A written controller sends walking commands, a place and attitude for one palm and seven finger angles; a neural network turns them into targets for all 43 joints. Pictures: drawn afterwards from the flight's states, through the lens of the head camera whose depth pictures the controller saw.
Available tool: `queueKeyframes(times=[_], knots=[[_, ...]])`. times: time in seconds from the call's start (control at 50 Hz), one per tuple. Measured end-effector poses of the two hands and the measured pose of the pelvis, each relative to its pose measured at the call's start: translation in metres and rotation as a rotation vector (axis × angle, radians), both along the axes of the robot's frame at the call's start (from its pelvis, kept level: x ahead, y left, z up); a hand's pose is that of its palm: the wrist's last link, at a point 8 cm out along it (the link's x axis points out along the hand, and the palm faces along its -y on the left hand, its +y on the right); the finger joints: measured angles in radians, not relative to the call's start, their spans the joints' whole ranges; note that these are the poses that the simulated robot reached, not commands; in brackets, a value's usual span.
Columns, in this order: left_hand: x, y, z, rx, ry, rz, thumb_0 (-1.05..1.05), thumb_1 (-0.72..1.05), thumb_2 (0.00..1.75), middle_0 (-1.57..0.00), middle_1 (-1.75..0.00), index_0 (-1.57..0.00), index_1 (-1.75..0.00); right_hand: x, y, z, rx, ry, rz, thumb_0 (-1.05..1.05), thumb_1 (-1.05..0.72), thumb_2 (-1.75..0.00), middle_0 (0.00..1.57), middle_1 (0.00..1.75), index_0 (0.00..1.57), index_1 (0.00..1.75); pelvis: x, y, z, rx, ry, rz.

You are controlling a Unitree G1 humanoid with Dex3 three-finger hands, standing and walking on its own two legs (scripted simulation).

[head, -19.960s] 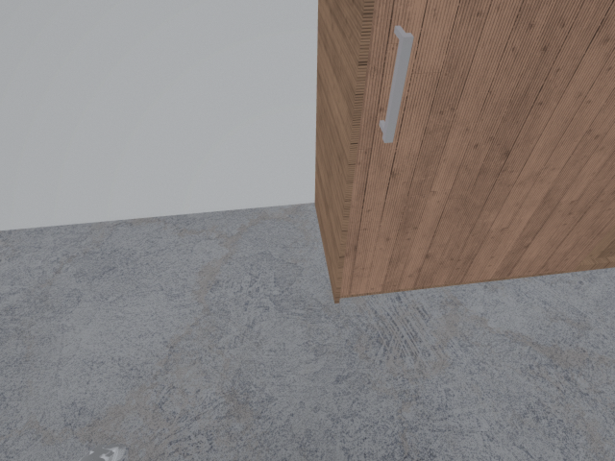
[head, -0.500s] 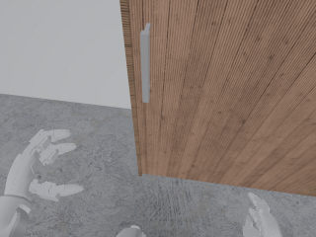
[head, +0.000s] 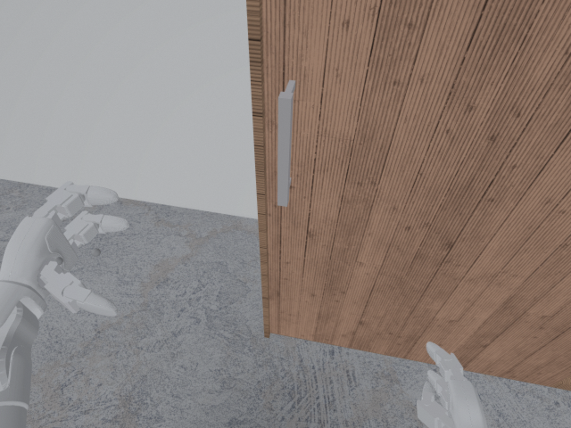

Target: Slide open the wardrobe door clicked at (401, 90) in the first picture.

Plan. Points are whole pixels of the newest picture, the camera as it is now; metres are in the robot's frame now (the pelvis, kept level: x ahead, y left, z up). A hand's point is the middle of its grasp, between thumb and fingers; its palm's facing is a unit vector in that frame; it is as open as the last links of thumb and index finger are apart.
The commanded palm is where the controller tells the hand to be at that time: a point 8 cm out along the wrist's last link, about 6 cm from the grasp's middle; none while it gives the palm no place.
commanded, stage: raise the hand with hooked fingers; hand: left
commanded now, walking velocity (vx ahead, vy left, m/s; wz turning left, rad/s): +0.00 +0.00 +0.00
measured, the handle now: (286, 148) +0.53 +0.07 +0.12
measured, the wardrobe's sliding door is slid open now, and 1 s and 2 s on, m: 0.00 0.00 0.00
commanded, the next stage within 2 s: move the hooked fingers beside the handle in 0.54 s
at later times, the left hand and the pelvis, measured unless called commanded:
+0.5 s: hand (115, 244) +0.27 +0.25 +0.14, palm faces +0.04 -1.00 -0.06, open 14.0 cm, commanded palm +0.25 +0.30 +0.15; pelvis +0.00 -0.02 +0.00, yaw -1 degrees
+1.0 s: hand (152, 221) +0.32 +0.22 +0.14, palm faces -0.01 -1.00 -0.03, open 14.0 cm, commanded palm +0.29 +0.27 +0.15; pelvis +0.00 -0.02 +0.00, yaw -1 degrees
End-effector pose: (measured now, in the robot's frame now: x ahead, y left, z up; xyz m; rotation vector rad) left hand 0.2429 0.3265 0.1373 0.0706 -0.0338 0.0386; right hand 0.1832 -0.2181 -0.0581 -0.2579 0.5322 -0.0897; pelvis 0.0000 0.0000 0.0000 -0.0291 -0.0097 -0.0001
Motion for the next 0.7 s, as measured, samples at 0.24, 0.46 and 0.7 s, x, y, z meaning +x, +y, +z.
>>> queueKeyframes(times=[0.24,0.46,0.7], knots=[[0.011,-0.01,0.007,-0.015,0.032,-0.025,-0.01,-0.5,0.3,-0.3,-1.2,-0.3,-1.2,-0.011,-0.029,0.002,-0.007,0.01,-0.066,0.01,-0.9,-0.89,0.21,0.3,0.2,0.3,0.0,-0.008,0.003,0.009,-0.005,-0.013],[0.008,-0.023,0.008,-0.012,0.008,-0.002,-0.01,-0.5,0.3,-0.3,-1.2,-0.3,-1.2,-0.015,-0.04,0.0,-0.001,0.007,-0.084,0.01,-0.9,-0.89,0.21,0.3,0.2,0.3,0.0,-0.017,0.002,0.015,-0.015,-0.019],[0.012,-0.029,0.009,-0.012,0.016,-0.009,-0.01,-0.5,0.3,-0.3,-1.2,-0.3,-1.2,-0.016,-0.042,-0.004,0.014,0.009,-0.093,0.01,-0.9,-0.89,0.21,0.3,0.2,0.3,0.0,-0.02,0.002,0.017,-0.011,-0.023]])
